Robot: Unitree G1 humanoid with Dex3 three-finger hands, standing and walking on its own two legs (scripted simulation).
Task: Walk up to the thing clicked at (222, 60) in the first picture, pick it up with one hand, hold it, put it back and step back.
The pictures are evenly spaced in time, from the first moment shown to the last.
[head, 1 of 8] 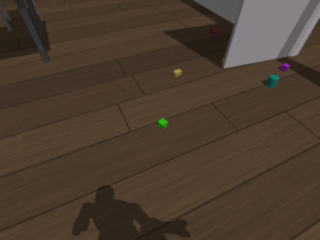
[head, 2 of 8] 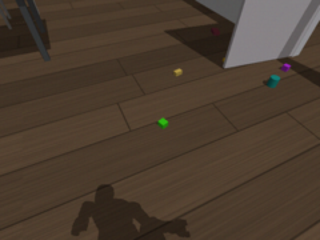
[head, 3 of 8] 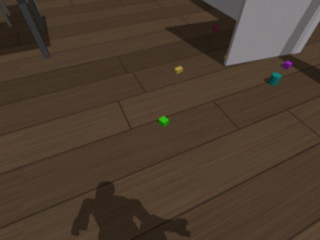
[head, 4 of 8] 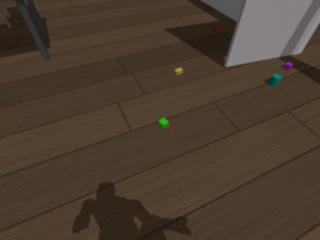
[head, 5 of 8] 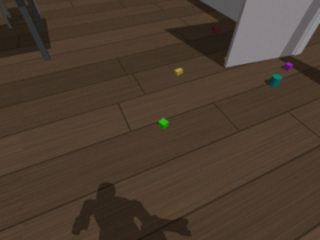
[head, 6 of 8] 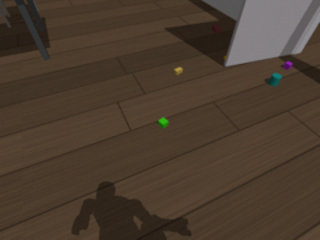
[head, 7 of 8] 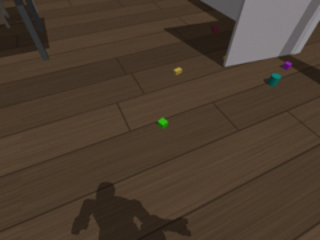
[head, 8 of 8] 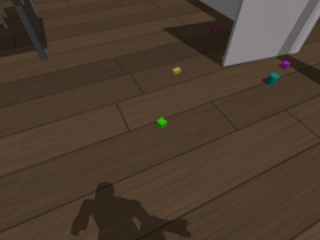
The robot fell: no
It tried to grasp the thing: no
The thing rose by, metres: 0.00
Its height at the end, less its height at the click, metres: +0.00
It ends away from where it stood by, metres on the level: 0.00
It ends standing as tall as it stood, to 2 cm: yes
